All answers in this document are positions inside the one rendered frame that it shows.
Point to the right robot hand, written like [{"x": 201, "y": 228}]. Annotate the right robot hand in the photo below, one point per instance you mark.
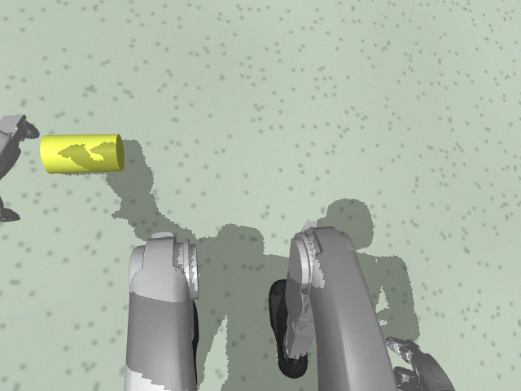
[{"x": 427, "y": 374}]

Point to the right robot foot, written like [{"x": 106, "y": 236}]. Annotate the right robot foot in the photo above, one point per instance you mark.
[{"x": 278, "y": 318}]

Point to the can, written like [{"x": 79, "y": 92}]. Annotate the can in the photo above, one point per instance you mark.
[{"x": 82, "y": 153}]

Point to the left robot hand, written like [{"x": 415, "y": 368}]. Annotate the left robot hand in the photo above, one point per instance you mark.
[{"x": 13, "y": 129}]

